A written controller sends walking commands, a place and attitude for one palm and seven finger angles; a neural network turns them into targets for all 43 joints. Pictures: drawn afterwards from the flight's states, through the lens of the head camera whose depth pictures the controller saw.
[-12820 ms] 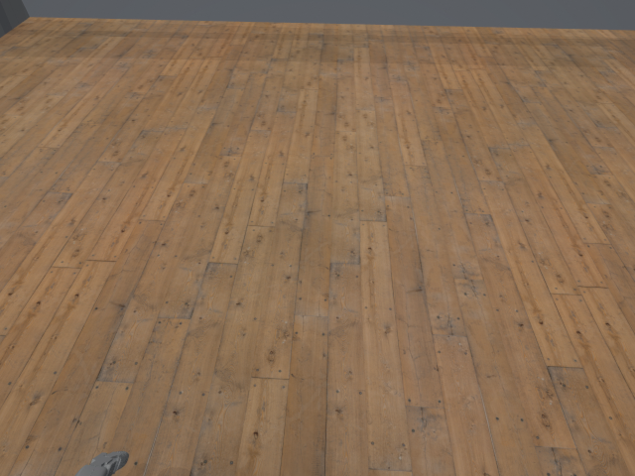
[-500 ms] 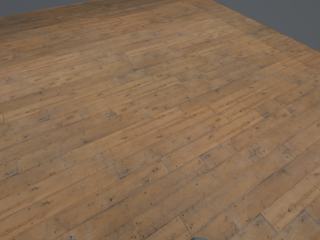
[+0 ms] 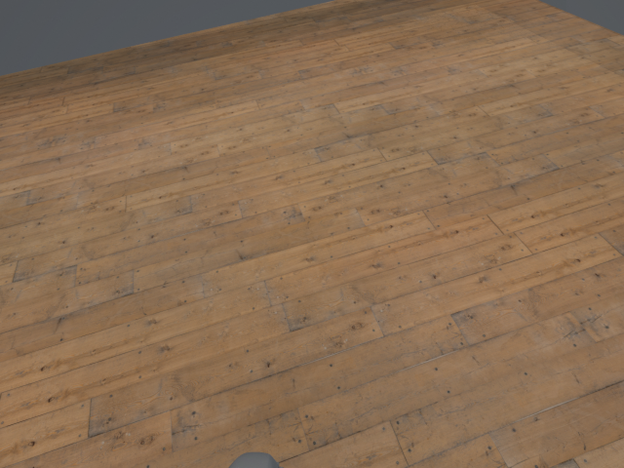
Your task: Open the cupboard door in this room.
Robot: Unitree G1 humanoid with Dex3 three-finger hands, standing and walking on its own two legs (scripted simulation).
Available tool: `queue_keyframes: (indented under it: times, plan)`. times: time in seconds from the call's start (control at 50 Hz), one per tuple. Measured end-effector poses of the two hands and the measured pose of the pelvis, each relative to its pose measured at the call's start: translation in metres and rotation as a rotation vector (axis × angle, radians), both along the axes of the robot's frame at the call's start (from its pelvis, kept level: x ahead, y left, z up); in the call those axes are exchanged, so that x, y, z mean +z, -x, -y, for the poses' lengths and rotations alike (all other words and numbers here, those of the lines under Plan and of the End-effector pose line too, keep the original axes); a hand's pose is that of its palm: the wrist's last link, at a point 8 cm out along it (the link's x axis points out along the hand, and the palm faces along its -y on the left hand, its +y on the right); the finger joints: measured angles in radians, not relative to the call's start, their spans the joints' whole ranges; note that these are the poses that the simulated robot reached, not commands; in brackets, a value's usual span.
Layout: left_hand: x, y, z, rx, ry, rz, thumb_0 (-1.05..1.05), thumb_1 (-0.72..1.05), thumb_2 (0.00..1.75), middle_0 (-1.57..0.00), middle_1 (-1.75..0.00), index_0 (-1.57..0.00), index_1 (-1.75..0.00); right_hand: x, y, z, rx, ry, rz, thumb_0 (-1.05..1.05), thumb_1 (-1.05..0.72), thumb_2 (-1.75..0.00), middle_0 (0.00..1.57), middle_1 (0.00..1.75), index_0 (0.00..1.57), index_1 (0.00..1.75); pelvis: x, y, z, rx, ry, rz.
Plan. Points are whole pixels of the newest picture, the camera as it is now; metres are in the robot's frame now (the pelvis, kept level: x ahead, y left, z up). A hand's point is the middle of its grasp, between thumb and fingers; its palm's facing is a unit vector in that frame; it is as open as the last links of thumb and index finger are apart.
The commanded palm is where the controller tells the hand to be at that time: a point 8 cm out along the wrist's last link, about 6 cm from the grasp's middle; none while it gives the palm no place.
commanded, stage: turn or walk to find it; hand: left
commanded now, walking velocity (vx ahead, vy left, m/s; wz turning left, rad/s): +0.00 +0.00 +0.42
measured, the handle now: out of the picture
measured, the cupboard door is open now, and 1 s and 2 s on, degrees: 0 0 0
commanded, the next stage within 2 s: none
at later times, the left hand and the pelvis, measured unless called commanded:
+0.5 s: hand out of the picture -0.03 +0.28 -0.17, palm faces +0.25 -0.94 -0.24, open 7.3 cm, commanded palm none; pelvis -0.04 +0.06 +0.00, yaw +11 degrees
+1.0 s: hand out of the picture -0.05 +0.20 -0.15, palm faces +0.41 -0.87 -0.27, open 7.3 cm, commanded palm none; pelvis -0.05 -0.01 +0.00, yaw +25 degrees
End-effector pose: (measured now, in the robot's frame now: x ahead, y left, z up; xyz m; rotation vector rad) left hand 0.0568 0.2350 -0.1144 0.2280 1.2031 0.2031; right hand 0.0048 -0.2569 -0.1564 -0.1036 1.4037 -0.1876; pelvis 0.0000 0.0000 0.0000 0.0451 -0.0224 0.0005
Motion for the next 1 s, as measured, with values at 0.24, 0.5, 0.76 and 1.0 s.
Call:
queue_keyframes:
  times: [0.24, 0.5, 0.76, 1.0]
  plan:
    - [-0.039, 0.108, -0.048, 0.191, 0.057, -0.15, 0.01, 0.91, 0.9, -0.2, -0.3, -0.21, -0.3, 0.017, -0.093, -0.051, 0.232, 0.06, 0.194, 0.01, -0.92, -0.9, 0.19, 0.3, 0.19, 0.29, -0.014, 0.022, -0.036, 0.113, 0.046, -0.008]
    - [-0.027, 0.106, -0.087, 0.248, 0.058, -0.072, 0.01, 0.91, 0.9, -0.2, -0.3, -0.2, -0.3, 0.039, -0.094, -0.099, 0.323, 0.048, 0.24, 0.01, -0.91, -0.9, 0.2, 0.3, 0.2, 0.3, 0.001, 0.038, -0.057, 0.194, 0.068, -0.003]
    - [-0.007, 0.062, -0.047, 0.234, -0.017, 0.103, 0.01, 0.91, 0.9, -0.2, -0.3, -0.2, -0.3, -0.005, -0.035, -0.043, 0.3, -0.007, 0.058, 0.01, -0.91, -0.9, 0.2, 0.3, 0.2, 0.3, -0.012, 0.048, -0.013, 0.303, 0.036, -0.021]
    - [-0.001, 0.134, -0.002, 0.396, 0.006, 0.04, 0.01, 0.91, 0.9, -0.2, -0.3, -0.21, -0.3, 0.0, -0.052, -0.02, 0.421, 0.002, 0.009, 0.01, -0.91, -0.9, 0.19, 0.3, 0.2, 0.29, -0.002, 0.054, 0.006, 0.439, 0.012, 0.001]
